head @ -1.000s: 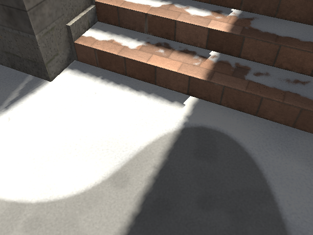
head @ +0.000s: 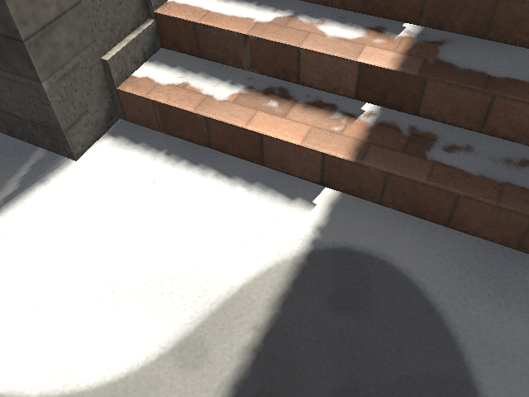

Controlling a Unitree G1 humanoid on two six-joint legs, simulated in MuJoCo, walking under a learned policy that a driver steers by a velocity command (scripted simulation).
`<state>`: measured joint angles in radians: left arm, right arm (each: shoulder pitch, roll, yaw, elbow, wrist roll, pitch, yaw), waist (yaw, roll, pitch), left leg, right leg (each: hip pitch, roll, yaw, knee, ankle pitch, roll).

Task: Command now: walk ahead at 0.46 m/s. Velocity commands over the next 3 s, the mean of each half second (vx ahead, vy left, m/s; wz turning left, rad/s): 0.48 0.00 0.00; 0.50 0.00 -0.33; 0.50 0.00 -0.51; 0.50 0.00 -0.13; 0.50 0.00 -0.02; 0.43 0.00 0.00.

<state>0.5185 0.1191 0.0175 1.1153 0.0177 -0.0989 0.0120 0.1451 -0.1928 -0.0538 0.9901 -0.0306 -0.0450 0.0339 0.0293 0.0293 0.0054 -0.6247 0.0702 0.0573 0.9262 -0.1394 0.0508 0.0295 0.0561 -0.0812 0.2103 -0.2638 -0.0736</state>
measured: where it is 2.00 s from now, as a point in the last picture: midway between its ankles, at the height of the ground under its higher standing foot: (335, 239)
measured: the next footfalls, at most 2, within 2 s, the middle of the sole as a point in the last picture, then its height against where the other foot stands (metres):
left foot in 0.20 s outside the picture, level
right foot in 0.76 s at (321, 359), level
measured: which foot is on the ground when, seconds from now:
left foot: up 0.00-0.18, down 0.20-0.78, up 0.80-1.00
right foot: down 0.00-0.20, up 0.22-0.74, down 0.76-1.00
